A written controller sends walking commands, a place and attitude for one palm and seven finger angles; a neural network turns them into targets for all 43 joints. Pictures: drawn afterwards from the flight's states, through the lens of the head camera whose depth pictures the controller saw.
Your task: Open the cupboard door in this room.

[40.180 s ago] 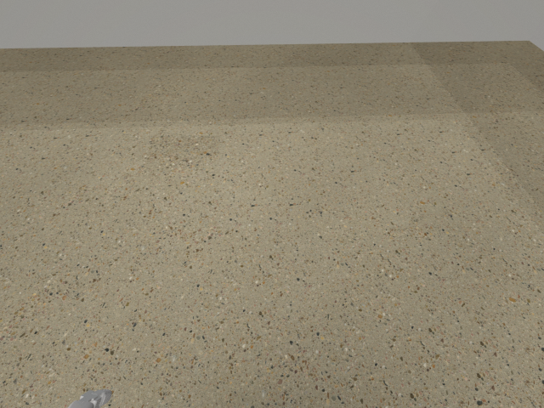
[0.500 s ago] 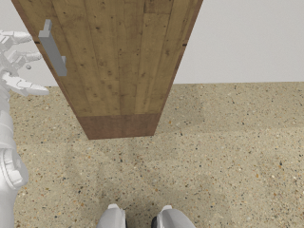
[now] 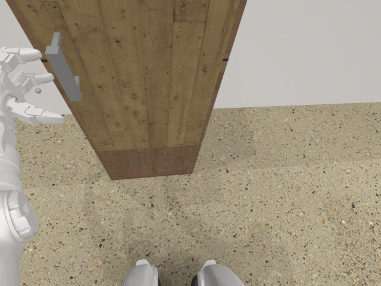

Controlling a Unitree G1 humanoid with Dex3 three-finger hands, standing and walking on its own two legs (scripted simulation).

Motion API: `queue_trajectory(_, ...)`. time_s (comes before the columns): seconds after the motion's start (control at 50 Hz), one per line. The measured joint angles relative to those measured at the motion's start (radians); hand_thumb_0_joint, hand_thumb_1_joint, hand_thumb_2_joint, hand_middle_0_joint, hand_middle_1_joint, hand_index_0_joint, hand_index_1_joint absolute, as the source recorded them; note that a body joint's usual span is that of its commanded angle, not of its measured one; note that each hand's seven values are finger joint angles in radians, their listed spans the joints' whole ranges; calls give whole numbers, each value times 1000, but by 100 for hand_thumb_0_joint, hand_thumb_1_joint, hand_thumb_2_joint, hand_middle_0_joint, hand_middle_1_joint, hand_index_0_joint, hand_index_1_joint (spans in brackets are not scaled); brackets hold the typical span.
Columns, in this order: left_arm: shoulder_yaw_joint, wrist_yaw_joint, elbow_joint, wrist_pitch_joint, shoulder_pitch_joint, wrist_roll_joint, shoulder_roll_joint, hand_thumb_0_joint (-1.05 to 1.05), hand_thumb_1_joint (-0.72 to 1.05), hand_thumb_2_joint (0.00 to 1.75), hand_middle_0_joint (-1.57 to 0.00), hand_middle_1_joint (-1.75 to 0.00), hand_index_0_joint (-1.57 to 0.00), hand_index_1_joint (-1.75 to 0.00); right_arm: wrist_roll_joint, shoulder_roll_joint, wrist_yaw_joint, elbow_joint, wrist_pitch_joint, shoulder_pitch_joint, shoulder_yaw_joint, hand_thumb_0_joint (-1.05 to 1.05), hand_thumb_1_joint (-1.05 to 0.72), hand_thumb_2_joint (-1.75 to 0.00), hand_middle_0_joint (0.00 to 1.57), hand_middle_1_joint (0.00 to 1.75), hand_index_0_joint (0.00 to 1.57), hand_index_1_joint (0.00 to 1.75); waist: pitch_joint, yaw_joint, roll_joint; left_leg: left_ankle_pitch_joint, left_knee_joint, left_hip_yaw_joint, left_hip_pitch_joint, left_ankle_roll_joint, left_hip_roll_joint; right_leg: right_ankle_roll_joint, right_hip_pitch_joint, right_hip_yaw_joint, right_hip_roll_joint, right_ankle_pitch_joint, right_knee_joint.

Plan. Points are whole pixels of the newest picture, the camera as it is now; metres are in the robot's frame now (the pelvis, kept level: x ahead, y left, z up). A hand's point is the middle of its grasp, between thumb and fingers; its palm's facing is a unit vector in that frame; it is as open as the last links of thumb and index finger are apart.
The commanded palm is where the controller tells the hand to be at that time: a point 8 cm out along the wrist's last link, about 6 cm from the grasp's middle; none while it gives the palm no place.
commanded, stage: move the hooked fingers beside the handle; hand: left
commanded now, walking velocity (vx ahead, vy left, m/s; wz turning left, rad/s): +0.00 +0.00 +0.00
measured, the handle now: (66, 69) +0.54 +0.22 +0.09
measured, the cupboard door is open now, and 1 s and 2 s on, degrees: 0 0 0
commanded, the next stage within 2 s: slide the fingers in behind the handle in 0.06 s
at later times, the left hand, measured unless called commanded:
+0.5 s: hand (47, 91) +0.48 +0.25 +0.09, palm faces +0.03 -1.00 +0.01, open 14.0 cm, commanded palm +0.46 +0.29 +0.09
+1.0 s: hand (64, 90) +0.49 +0.22 +0.08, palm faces +0.04 -1.00 +0.01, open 14.0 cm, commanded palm +0.46 +0.26 +0.09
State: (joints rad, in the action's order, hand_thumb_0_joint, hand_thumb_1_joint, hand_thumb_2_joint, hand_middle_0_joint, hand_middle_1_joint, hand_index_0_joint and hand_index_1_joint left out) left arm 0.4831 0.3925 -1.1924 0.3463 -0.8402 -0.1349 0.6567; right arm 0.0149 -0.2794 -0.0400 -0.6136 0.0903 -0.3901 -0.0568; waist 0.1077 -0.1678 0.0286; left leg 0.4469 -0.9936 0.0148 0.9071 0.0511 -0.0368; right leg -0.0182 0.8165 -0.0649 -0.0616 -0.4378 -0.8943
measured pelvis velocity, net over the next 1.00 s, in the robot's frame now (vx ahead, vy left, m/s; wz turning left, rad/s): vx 0.00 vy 0.00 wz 0.00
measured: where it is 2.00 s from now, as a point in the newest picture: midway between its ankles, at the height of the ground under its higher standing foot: outside the picture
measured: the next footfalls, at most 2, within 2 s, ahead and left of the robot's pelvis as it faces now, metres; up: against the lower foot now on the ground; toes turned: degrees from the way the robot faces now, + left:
none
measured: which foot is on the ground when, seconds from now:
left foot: down 0.00-1.00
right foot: down 0.00-1.00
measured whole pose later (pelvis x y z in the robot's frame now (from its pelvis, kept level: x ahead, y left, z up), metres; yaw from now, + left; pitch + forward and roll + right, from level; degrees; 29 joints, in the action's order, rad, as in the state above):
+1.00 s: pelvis +0.00 +0.00 +0.00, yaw +0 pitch +20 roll -4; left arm 0.41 0.30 -1.12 0.36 -0.83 -0.14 0.53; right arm 0.01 -0.27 -0.02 -0.63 0.08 -0.39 -0.04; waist 0.12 -0.16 0.03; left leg 0.45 -0.99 0.02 0.90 0.05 -0.03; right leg -0.02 0.81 -0.06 -0.06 -0.44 -0.90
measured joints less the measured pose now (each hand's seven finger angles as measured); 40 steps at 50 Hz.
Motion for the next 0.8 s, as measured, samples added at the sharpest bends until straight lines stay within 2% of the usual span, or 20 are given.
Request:
queue_trajectory(0.14,-9,25,-26,-2,-21,-6,33,-1,-50,30,-30,-120,-30,-120,6,-10,-8,-1,-4,3,-1,1,-91,-89,21,30,20,30,-5,1,-4,-1,-8,-8,11,-4,-1,-4,9,-8,-2,-1,-7)
queue_trajectory(0.22,-18,35,-16,-2,-29,-15,31,-1,-50,30,-30,-120,-30,-120,5,-14,-11,-9,-5,2,2,1,-91,-89,21,30,20,30,-6,4,-5,-3,-10,-13,19,-6,-1,-6,14,-12,-2,-1,-8)
queue_trajectory(0.34,-28,31,7,-9,-24,-23,5,-1,-50,30,-30,-120,-30,-120,3,-13,-7,-13,-2,1,5,1,-91,-89,21,30,20,30,-3,6,-7,-4,-7,-13,19,-6,0,-6,14,-12,-2,1,-5)
queue_trajectory(0.52,-38,-14,55,-4,21,-21,-57,-1,-50,30,-30,-120,-30,-120,3,2,5,-10,2,-1,8,1,-91,-89,21,30,20,30,8,10,-3,-2,7,-3,-11,-5,-1,-5,-10,-2,-2,0,5)
queue_trajectory(0.8,-72,-53,27,13,-6,-14,-81,-1,-50,30,-30,-120,-30,-120,1,8,9,-13,-14,8,7,1,-91,-89,21,30,20,30,3,14,2,-3,-3,-5,-5,-5,5,-5,-3,-4,4,-5,-12)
